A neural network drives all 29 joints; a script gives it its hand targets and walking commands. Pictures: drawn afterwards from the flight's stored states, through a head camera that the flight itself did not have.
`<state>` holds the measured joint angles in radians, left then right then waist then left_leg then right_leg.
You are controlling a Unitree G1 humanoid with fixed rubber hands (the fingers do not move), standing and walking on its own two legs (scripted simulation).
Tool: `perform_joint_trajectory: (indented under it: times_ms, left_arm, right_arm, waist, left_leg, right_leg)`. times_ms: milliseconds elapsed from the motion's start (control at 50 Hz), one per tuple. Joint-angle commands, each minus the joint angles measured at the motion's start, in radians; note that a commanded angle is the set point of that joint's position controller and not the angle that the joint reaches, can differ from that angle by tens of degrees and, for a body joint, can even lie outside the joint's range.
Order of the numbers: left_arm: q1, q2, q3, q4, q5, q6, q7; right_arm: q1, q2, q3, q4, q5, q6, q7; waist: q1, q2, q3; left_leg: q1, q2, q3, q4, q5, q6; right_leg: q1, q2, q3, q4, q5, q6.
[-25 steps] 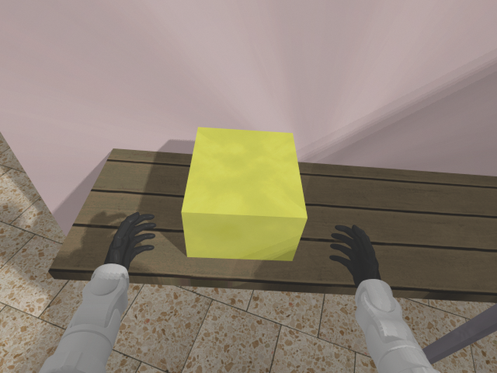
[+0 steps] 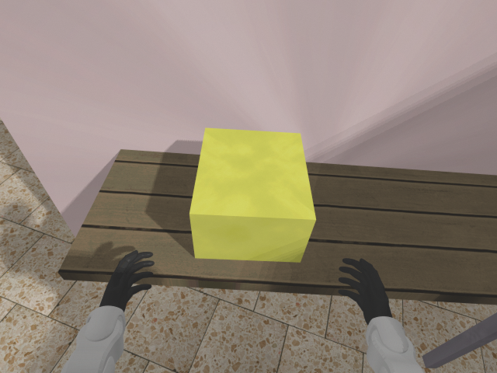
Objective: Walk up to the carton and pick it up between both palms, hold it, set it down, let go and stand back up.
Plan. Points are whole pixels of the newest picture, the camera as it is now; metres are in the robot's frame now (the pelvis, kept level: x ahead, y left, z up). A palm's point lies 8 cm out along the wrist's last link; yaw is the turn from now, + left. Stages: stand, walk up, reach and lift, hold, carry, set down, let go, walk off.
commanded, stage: set down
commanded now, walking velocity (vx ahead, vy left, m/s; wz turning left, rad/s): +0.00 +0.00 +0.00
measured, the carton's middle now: (250, 192) +0.49 +0.01 -0.03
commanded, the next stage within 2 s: let go in 0.78 s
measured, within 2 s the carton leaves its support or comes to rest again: neither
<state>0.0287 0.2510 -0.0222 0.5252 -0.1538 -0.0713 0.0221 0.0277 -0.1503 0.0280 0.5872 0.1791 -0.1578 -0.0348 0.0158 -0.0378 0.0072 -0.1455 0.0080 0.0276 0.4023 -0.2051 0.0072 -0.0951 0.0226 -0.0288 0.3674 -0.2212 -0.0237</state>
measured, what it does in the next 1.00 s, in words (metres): stands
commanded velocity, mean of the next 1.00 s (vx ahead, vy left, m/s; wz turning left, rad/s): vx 0.00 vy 0.00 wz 0.00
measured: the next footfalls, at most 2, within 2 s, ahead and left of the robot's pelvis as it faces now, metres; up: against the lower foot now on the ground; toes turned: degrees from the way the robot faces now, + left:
none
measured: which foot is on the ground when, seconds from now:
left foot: down 0.00-1.00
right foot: down 0.00-1.00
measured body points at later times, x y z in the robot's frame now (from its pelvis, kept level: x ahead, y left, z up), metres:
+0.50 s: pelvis +0.00 +0.00 +0.00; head -0.01 +0.02 +0.45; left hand +0.21 +0.22 -0.05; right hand +0.21 -0.21 -0.04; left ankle +0.01 +0.11 -0.74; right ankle -0.01 -0.10 -0.74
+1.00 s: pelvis +0.01 +0.00 +0.00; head +0.01 +0.01 +0.45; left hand +0.19 +0.22 -0.07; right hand +0.19 -0.22 -0.07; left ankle +0.01 +0.11 -0.74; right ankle -0.01 -0.10 -0.74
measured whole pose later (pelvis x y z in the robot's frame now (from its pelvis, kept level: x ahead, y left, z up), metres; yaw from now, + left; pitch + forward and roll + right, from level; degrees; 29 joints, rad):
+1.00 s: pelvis +0.01 +0.00 +0.00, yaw -1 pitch -5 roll +0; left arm 0.22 0.21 -0.01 0.45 -0.05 0.03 0.03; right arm 0.20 -0.17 0.00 0.62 0.08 -0.21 0.00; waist 0.03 -0.03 0.08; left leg -0.09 0.01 0.04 0.42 -0.24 0.00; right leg -0.05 0.03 -0.01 0.39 -0.25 -0.02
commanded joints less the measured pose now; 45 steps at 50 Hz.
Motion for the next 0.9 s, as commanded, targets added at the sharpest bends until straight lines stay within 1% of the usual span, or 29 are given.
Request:
perform_joint_trajectory:
  times_ms: [0, 40, 60, 80, 160, 180, 280, 300, 320, 340, 360, 380, 400, 420, 460, 480, 500, 520, 560, 580, 600, 620, 640, 660, 680, 740, 780, 840, 880]
  left_arm:
    - [-0.161, 0.099, 0.025, -0.212, 0.007, -0.039, 0.006]
    - [-0.119, 0.085, 0.021, -0.189, 0.019, -0.034, 0.008]
    - [-0.113, 0.093, 0.027, -0.23, 0.011, -0.043, 0.01]
    - [-0.098, 0.079, 0.017, -0.214, 0.021, -0.041, 0.014]
    - [-0.057, 0.082, 0.023, -0.262, 0.025, -0.052, 0.028]
    - [-0.072, 0.075, 0.017, -0.234, 0.032, -0.047, 0.032]
    - [-0.051, 0.074, 0.013, -0.262, 0.029, -0.047, 0.045]
    - [-0.036, 0.073, 0.013, -0.241, 0.034, -0.042, 0.046]
    - [-0.05, 0.08, 0.015, -0.291, 0.023, -0.051, 0.05]
    - [-0.021, 0.071, 0.01, -0.23, 0.037, -0.037, 0.047]
    - [-0.033, 0.08, 0.019, -0.29, 0.025, -0.047, 0.048]
    - [-0.007, 0.069, 0.011, -0.228, 0.039, -0.033, 0.043]
    - [-0.007, 0.076, 0.022, -0.249, 0.04, -0.029, 0.038]
    - [-0.017, 0.068, 0.016, -0.249, 0.046, -0.021, 0.04]
    - [0.017, 0.066, 0.021, -0.249, 0.055, -0.009, 0.033]
    - [0.013, 0.063, 0.024, -0.287, 0.057, -0.012, 0.038]
    - [0.049, 0.055, 0.021, -0.243, 0.068, 0.002, 0.032]
    - [0.035, 0.06, 0.03, -0.287, 0.066, 0.0, 0.032]
    - [0.055, 0.051, 0.028, -0.237, 0.083, 0.022, 0.024]
    - [0.052, 0.052, 0.03, -0.269, 0.078, 0.02, 0.025]
    - [0.068, 0.045, 0.025, -0.258, 0.083, 0.023, 0.024]
    - [0.065, 0.05, 0.029, -0.267, 0.081, 0.021, 0.023]
    - [0.067, 0.047, 0.03, -0.245, 0.089, 0.027, 0.022]
    - [0.066, 0.051, 0.034, -0.269, 0.085, 0.022, 0.023]
    - [0.079, 0.045, 0.03, -0.237, 0.095, 0.033, 0.021]
    - [0.07, 0.052, 0.033, -0.258, 0.093, 0.04, 0.024]
    - [0.064, 0.06, 0.034, -0.301, 0.084, 0.029, 0.032]
    - [0.077, 0.052, 0.037, -0.224, 0.107, 0.057, 0.024]
    - [0.077, 0.062, 0.044, -0.256, 0.099, 0.059, 0.018]
  right_arm:
    - [-0.123, -0.122, -0.05, -0.192, -0.013, -0.044, 0.003]
    - [-0.088, -0.121, -0.053, -0.167, -0.023, -0.043, 0.009]
    - [-0.081, -0.116, -0.053, -0.215, -0.02, -0.053, 0.01]
    - [-0.074, -0.126, -0.057, -0.187, -0.027, -0.053, 0.014]
    - [-0.035, -0.115, -0.058, -0.233, -0.028, -0.068, 0.022]
    - [-0.052, -0.124, -0.063, -0.203, -0.036, -0.064, 0.026]
    - [-0.032, -0.116, -0.071, -0.229, -0.045, -0.071, 0.034]
    - [-0.018, -0.111, -0.068, -0.206, -0.05, -0.069, 0.034]
    - [-0.027, -0.111, -0.071, -0.253, -0.041, -0.077, 0.034]
    - [-0.004, -0.107, -0.065, -0.193, -0.054, -0.068, 0.033]
    - [-0.009, -0.105, -0.065, -0.25, -0.04, -0.079, 0.031]
    - [0.011, -0.107, -0.057, -0.188, -0.051, -0.071, 0.03]
    - [0.015, -0.106, -0.056, -0.202, -0.048, -0.071, 0.025]
    - [0.001, -0.118, -0.061, -0.188, -0.047, -0.067, 0.026]
    - [0.035, -0.11, -0.053, -0.176, -0.047, -0.068, 0.022]
    - [0.028, -0.122, -0.064, -0.195, -0.039, -0.075, 0.025]
    - [0.06, -0.116, -0.054, -0.154, -0.047, -0.068, 0.023]
    - [0.048, -0.12, -0.061, -0.187, -0.042, -0.074, 0.023]
    - [0.059, -0.125, -0.063, -0.137, -0.061, -0.067, 0.023]
    - [0.056, -0.127, -0.069, -0.167, -0.058, -0.074, 0.024]
    - [0.071, -0.127, -0.069, -0.148, -0.062, -0.075, 0.025]
    - [0.07, -0.123, -0.063, -0.16, -0.061, -0.078, 0.026]
    - [0.071, -0.126, -0.063, -0.134, -0.068, -0.075, 0.028]
    - [0.07, -0.127, -0.067, -0.16, -0.065, -0.081, 0.029]
    - [0.081, -0.128, -0.067, -0.121, -0.077, -0.075, 0.03]
    - [0.072, -0.13, -0.076, -0.141, -0.087, -0.078, 0.036]
    - [0.072, -0.128, -0.074, -0.179, -0.079, -0.089, 0.037]
    - [0.077, -0.139, -0.075, -0.101, -0.101, -0.077, 0.042]
    - [0.08, -0.134, -0.072, -0.139, -0.099, -0.087, 0.037]
  waist:
    - [-0.011, 0.071, -0.144]
    - [-0.012, 0.068, -0.11]
    - [-0.004, 0.054, -0.128]
    - [-0.007, 0.061, -0.11]
    - [0.006, 0.051, -0.107]
    - [0.004, 0.061, -0.09]
    - [0.014, 0.045, -0.086]
    - [0.014, 0.049, -0.077]
    - [0.021, 0.045, -0.103]
    - [0.01, 0.05, -0.07]
    - [0.024, 0.043, -0.104]
    - [0.01, 0.046, -0.07]
    - [0.018, 0.045, -0.08]
    - [0.016, 0.06, -0.074]
    - [0.014, 0.063, -0.064]
    - [0.02, 0.077, -0.076]
    - [0.008, 0.069, -0.046]
    - [0.015, 0.074, -0.069]
    - [0.007, 0.074, -0.035]
    - [0.011, 0.069, -0.047]
    - [0.005, 0.069, -0.032]
    - [0.01, 0.062, -0.039]
    - [0.009, 0.068, -0.02]
    - [0.013, 0.061, -0.033]
    - [0.004, 0.063, -0.012]
    - [0.008, 0.055, -0.023]
    - [0.012, 0.049, -0.047]
    - [0.003, 0.056, -0.028]
    - [0.013, 0.044, -0.052]
  left_leg:
    - [0.123, -0.005, -0.024, -0.036, 0.253, -0.06]
    - [0.121, -0.002, -0.023, -0.043, 0.236, -0.061]
    - [0.117, -0.003, -0.021, -0.042, 0.236, -0.058]
    - [0.117, 0.0, -0.025, -0.042, 0.233, -0.063]
    - [0.106, 0.001, -0.019, -0.043, 0.217, -0.061]
    - [0.093, 0.003, -0.02, -0.047, 0.195, -0.064]
    - [0.068, 0.006, -0.011, -0.054, 0.144, -0.056]
    - [0.069, 0.006, -0.008, -0.056, 0.136, -0.056]
    - [0.065, 0.006, -0.008, -0.053, 0.144, -0.055]
    - [0.072, 0.005, -0.006, -0.055, 0.137, -0.056]
    - [0.072, 0.004, -0.005, -0.051, 0.154, -0.054]
    - [0.078, 0.003, -0.005, -0.051, 0.155, -0.058]
    - [0.082, -0.001, -0.003, -0.051, 0.163, -0.058]
    - [0.082, 0.002, -0.007, -0.053, 0.171, -0.064]
    - [0.101, -0.001, -0.004, -0.049, 0.194, -0.066]
    - [0.108, 0.003, -0.008, -0.047, 0.212, -0.071]
    - [0.119, 0.002, -0.006, -0.046, 0.22, -0.072]
    - [0.123, 0.002, -0.006, -0.043, 0.232, -0.073]
    - [0.13, 0.002, -0.003, -0.046, 0.227, -0.075]
    - [0.129, 0.003, -0.003, -0.046, 0.228, -0.073]
    - [0.132, 0.004, -0.004, -0.045, 0.232, -0.075]
    - [0.13, 0.003, -0.002, -0.043, 0.235, -0.073]
    - [0.131, 0.004, -0.002, -0.044, 0.23, -0.075]
    - [0.129, 0.005, 0.0, -0.042, 0.234, -0.072]
    - [0.132, 0.005, 0.002, -0.046, 0.225, -0.072]
    - [0.125, 0.007, 0.005, -0.044, 0.216, -0.067]
    - [0.118, 0.007, 0.002, -0.034, 0.232, -0.067]
    - [0.134, 0.006, 0.007, -0.037, 0.227, -0.067]
    - [0.133, 0.003, 0.011, -0.032, 0.234, -0.063]
  right_leg:
    - [-0.057, -0.025, 0.049, -0.085, 0.142, -0.014]
    - [-0.062, -0.022, 0.045, -0.088, 0.125, -0.015]
    - [-0.051, -0.024, 0.047, -0.083, 0.136, -0.01]
    - [-0.062, -0.021, 0.043, -0.082, 0.128, -0.013]
    - [-0.044, -0.024, 0.048, -0.075, 0.137, -0.011]
    - [-0.057, -0.024, 0.048, -0.075, 0.113, -0.013]
    - [-0.044, -0.029, 0.055, -0.068, 0.091, -0.013]
    - [-0.046, -0.03, 0.057, -0.067, 0.089, -0.013]
    - [-0.035, -0.032, 0.059, -0.062, 0.101, -0.011]
    - [-0.043, -0.032, 0.061, -0.067, 0.101, -0.014]
    - [-0.029, -0.034, 0.063, -0.062, 0.118, -0.009]
    - [-0.037, -0.035, 0.064, -0.067, 0.127, -0.01]
    - [-0.026, -0.037, 0.066, -0.069, 0.135, -0.007]
    - [-0.033, -0.034, 0.062, -0.068, 0.134, -0.009]
    - [-0.028, -0.034, 0.062, -0.074, 0.152, -0.01]
    - [-0.029, -0.028, 0.054, -0.07, 0.149, -0.012]
    - [-0.03, -0.028, 0.055, -0.079, 0.157, -0.013]
    - [-0.027, -0.026, 0.053, -0.076, 0.162, -0.012]
    - [-0.041, -0.024, 0.048, -0.084, 0.151, -0.012]
    - [-0.036, -0.022, 0.045, -0.081, 0.149, -0.01]
    - [-0.04, -0.021, 0.042, -0.081, 0.15, -0.011]
    - [-0.037, -0.023, 0.045, -0.083, 0.154, -0.009]
    - [-0.047, -0.022, 0.044, -0.083, 0.145, -0.011]
    - [-0.039, -0.021, 0.042, -0.08, 0.147, -0.009]
    - [-0.045, -0.019, 0.041, -0.083, 0.143, -0.011]
    - [-0.048, -0.02, 0.04, -0.078, 0.137, -0.009]
    - [-0.038, -0.022, 0.043, -0.067, 0.169, -0.004]
    - [-0.048, -0.019, 0.042, -0.07, 0.171, -0.004]
    - [-0.038, -0.024, 0.044, -0.065, 0.194, 0.004]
